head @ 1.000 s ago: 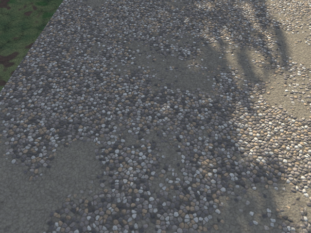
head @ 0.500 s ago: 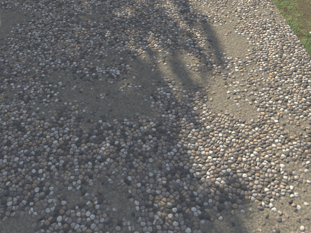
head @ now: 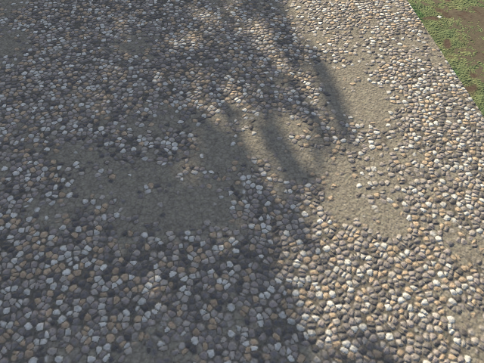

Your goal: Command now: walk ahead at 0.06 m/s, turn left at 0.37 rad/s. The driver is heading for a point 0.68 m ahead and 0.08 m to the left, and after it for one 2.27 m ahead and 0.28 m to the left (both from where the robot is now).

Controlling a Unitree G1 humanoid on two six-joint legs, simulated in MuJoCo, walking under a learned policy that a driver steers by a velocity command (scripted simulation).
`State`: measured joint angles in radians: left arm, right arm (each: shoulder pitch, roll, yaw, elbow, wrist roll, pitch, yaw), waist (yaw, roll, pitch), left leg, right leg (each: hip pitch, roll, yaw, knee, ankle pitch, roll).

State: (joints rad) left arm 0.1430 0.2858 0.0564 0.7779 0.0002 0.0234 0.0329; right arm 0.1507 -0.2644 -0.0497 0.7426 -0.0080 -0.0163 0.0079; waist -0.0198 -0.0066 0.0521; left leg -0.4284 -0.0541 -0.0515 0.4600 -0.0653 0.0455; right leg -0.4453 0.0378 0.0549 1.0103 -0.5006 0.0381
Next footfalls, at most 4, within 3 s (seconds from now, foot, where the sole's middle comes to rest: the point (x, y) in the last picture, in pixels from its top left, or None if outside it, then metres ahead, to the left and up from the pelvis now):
0.18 right None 0.10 -0.14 -0.77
0.58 left None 0.03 0.11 -0.77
1.08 right None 0.19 -0.12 -0.77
1.58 left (213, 322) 0.55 0.09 -0.77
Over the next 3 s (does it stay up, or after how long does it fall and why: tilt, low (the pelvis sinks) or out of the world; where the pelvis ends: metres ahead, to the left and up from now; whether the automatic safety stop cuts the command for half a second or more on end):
stays up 0.67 0.01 0.01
